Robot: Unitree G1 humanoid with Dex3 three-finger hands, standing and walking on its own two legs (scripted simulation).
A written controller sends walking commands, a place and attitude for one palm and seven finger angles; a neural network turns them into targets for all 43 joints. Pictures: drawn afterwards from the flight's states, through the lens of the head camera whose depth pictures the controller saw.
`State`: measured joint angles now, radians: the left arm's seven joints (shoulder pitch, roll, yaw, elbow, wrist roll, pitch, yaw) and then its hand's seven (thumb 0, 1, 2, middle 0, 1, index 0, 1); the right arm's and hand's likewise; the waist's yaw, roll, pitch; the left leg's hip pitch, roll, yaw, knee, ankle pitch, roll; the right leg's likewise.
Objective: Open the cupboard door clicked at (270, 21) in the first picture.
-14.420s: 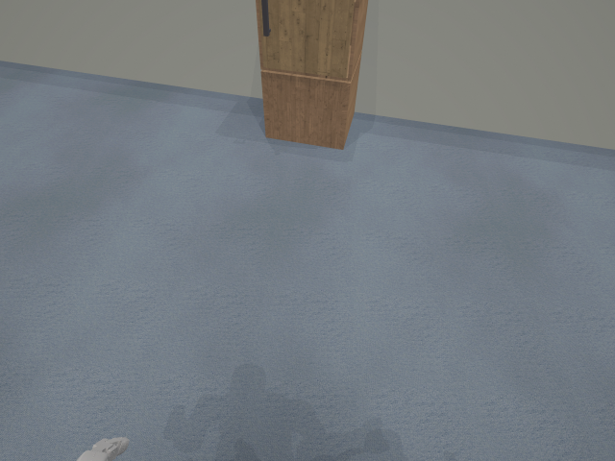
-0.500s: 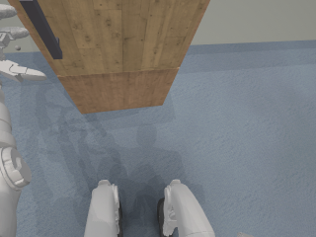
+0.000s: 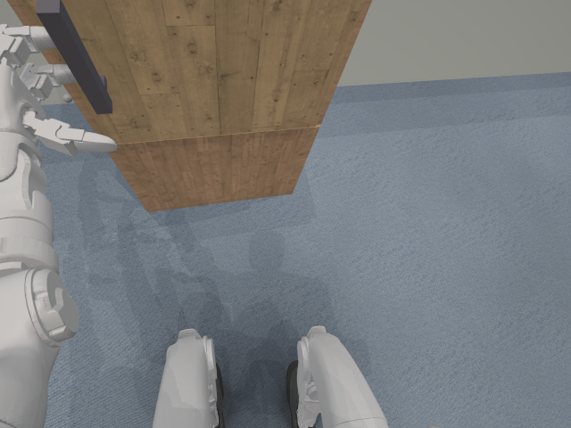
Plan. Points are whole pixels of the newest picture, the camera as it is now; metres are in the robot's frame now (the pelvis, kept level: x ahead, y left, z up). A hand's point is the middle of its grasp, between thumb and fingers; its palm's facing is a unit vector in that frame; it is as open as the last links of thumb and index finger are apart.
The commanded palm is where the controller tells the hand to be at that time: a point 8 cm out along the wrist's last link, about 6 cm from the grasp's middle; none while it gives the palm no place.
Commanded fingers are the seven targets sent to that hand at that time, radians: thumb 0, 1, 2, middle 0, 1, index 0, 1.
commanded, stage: slide the fingers in behind the handle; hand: left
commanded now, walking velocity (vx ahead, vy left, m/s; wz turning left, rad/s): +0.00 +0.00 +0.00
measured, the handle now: (81, 53) +0.58 +0.23 +0.05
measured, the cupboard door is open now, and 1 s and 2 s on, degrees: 0 0 0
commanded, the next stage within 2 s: close the thumb around the handle in 1.02 s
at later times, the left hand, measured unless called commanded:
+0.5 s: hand (93, 94) +0.53 +0.21 +0.04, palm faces +0.12 -0.99 -0.02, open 14.0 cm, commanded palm +0.51 +0.23 +0.04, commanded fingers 0.00 -0.50 0.30 -0.30 -1.20 -0.30 -1.20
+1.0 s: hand (103, 97) +0.52 +0.20 +0.04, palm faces +0.13 -0.99 -0.02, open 14.0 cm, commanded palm +0.50 +0.23 +0.04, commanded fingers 0.00 -0.50 0.30 -0.30 -1.20 -0.30 -1.20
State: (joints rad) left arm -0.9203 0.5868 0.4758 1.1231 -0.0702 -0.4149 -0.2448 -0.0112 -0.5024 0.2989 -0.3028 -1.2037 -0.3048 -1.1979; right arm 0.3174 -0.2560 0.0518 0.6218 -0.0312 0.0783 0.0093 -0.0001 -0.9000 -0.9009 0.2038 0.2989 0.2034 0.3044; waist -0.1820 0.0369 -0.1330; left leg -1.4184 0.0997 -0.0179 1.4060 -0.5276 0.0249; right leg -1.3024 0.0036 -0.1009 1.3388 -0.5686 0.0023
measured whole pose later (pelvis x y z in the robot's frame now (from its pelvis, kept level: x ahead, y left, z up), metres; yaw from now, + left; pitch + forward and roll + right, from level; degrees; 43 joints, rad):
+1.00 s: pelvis +0.01 -0.01 +0.00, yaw +1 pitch +30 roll -5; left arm -0.91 0.49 0.41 1.14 -0.06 -0.49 -0.13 -0.01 -0.50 0.30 -0.30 -1.20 -0.30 -1.20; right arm 0.31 -0.25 0.03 0.63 -0.04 0.10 0.03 0.00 -0.90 -0.90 0.20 0.30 0.20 0.30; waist -0.18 0.04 -0.14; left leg -1.39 0.09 -0.01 1.39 -0.53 0.01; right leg -1.28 0.00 -0.09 1.34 -0.58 -0.01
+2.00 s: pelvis +0.01 -0.01 +0.00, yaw +1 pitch +31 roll -5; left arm -0.94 0.49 0.41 1.15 -0.04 -0.49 -0.12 0.01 0.74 0.83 -0.39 -1.35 -0.37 -1.35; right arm 0.31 -0.25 0.03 0.62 -0.05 0.11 0.03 0.00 -0.90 -0.90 0.20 0.30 0.20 0.30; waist -0.18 0.04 -0.15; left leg -1.40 0.09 -0.02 1.39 -0.54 0.01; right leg -1.29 0.00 -0.10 1.34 -0.59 -0.01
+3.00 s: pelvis +0.03 -0.04 +0.04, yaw +5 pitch +22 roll +0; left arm 0.01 -0.11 -0.19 0.39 0.15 -0.48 0.61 0.01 0.70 0.75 -0.32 -1.32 -0.36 -1.35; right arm 0.16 -0.15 -0.01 0.59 -0.10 -0.03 0.05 0.01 -0.90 -0.90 0.20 0.30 0.20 0.30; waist -0.01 0.01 -0.20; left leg -1.10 0.06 -0.03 1.23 -0.51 -0.05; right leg -1.02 -0.02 -0.11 1.25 -0.62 -0.06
